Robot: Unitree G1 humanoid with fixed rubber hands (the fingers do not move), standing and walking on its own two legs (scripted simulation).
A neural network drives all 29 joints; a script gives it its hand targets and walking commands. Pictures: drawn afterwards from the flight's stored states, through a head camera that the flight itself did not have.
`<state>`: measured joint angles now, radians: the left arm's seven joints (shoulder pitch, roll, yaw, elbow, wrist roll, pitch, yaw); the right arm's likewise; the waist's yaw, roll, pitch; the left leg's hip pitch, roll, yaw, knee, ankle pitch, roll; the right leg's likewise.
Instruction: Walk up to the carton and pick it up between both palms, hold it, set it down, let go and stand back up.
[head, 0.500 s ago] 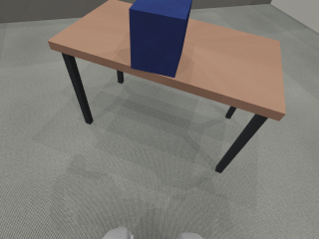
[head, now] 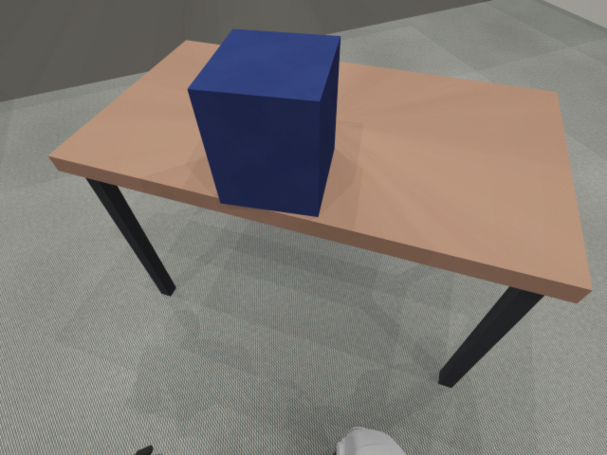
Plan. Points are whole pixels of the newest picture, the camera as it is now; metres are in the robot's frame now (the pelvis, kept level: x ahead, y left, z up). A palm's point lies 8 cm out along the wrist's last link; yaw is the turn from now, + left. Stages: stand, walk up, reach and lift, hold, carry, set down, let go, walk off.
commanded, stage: walk up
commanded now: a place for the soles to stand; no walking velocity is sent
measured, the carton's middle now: (276, 125) +0.65 +0.02 +0.06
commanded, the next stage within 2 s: none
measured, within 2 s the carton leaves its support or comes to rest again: neither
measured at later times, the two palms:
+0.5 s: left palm out of the picture +0.13 +0.31 -0.13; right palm (391, 376) +0.24 -0.14 -0.12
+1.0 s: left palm (75, 400) +0.22 +0.34 -0.11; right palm (397, 382) +0.23 -0.15 -0.12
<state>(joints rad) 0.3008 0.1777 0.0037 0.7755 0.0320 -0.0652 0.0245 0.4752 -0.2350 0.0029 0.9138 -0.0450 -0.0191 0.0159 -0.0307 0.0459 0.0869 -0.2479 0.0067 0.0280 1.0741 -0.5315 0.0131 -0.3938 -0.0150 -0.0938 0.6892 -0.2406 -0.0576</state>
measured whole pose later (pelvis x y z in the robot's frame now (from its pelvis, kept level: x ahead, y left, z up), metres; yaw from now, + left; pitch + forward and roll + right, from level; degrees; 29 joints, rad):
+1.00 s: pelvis +0.17 +0.09 +0.02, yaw -3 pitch -3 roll +0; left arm 0.31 0.20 -0.02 0.90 -0.01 -0.01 0.02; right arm 0.20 -0.24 0.03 0.97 -0.01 0.02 -0.01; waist -0.01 0.04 0.06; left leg -0.32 0.04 0.14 0.52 -0.15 0.04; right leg -0.22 0.01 -0.04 0.57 -0.31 -0.02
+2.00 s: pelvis +0.23 +0.13 +0.01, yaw -19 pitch -1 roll +1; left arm 0.31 0.18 0.00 0.85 0.02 -0.02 0.08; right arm 0.18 -0.28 0.02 0.93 -0.05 0.07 0.00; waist 0.02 0.05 0.07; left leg -0.34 0.03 0.07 0.81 -0.51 -0.02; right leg -0.30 -0.01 0.05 0.61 -0.29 0.01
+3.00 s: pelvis +0.23 +0.15 +0.02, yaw -20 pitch -1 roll +1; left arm 0.21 0.28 -0.06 1.00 0.00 -0.01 0.01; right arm 0.26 -0.29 0.05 1.04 0.00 0.01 0.00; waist -0.01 0.00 0.04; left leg -0.20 0.06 0.02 0.48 -0.25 -0.05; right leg -0.25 -0.03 0.08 0.51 -0.24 0.05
